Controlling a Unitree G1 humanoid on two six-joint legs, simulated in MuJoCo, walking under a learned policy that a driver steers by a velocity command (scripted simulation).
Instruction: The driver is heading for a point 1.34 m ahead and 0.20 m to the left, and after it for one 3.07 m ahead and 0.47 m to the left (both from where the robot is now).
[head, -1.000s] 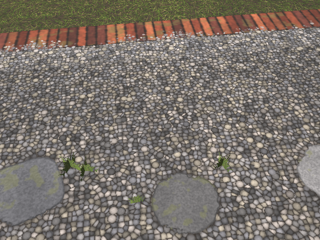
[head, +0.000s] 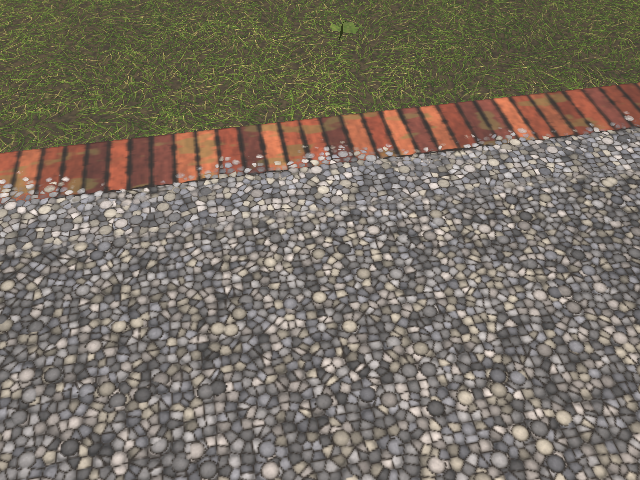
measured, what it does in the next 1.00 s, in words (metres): walks ahead, turning left: right foot, then left foot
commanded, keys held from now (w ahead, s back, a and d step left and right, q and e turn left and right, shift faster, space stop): w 0.32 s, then w+q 0.68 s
